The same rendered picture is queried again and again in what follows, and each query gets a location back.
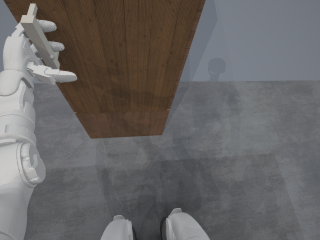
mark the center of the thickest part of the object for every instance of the right robot shin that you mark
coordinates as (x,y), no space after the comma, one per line
(176,210)

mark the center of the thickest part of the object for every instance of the cupboard door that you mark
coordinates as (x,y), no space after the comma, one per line
(126,54)

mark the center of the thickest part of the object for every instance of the robot left hand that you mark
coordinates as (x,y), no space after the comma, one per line
(18,54)

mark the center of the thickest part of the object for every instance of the left robot shin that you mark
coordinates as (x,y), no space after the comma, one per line
(117,217)

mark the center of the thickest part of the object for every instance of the robot shin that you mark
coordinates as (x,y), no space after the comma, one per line
(117,217)
(176,210)

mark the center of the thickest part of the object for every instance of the handle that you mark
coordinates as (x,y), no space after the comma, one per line
(38,38)

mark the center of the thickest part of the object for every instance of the robot left forearm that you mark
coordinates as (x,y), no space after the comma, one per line
(17,114)

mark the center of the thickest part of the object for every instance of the left robot upper arm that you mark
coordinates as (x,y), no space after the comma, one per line
(21,169)

